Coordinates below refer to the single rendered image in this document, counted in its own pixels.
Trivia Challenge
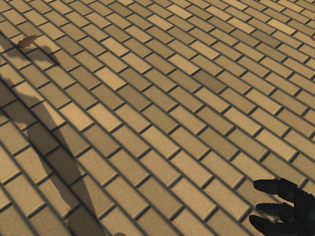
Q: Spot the robot right hand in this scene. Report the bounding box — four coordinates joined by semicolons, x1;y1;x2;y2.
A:
249;178;315;236

